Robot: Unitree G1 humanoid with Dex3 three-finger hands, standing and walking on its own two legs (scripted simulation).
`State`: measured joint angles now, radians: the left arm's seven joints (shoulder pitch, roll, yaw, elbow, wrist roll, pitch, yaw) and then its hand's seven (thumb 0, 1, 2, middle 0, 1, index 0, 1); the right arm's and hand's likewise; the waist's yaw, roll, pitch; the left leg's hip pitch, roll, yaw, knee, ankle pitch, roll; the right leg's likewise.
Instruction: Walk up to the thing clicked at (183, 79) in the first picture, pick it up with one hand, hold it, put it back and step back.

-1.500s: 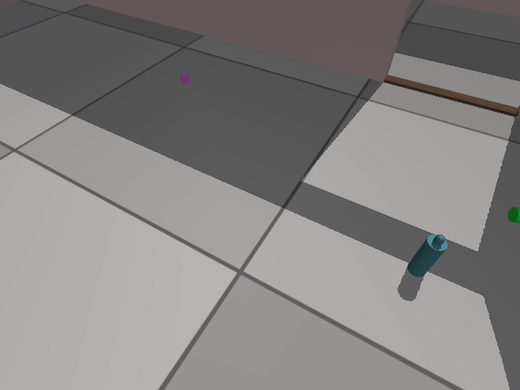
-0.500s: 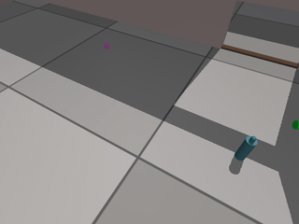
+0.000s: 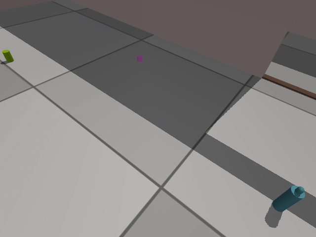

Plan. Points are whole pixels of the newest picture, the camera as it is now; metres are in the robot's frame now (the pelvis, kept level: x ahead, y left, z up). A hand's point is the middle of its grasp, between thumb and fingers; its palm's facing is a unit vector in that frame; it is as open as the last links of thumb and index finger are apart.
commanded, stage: walk up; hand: left
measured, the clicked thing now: (140, 58) +2.21 +0.28 -0.73
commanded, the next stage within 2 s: none
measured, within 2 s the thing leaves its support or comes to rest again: neither
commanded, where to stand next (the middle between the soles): +1.83 +0.02 m, yaw +3 degrees
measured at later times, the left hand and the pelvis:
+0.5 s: hand (94, 145) +0.45 +0.26 -0.13, palm faces -0.03 -0.94 -0.35, open 7.4 cm; pelvis +0.30 -0.01 -0.01, yaw +2 degrees
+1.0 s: hand (92, 114) +0.63 +0.32 -0.15, palm faces +0.03 -0.94 -0.34, open 7.4 cm; pelvis +0.62 +0.04 +0.01, yaw +3 degrees
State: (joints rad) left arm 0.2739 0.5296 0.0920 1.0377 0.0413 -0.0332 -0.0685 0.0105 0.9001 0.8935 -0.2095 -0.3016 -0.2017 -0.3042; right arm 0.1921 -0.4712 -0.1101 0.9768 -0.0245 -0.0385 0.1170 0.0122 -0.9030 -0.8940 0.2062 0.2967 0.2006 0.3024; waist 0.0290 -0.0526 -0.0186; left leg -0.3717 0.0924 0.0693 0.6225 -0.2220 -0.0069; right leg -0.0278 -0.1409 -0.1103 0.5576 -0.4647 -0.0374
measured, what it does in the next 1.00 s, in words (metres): walks ahead: right foot, then left foot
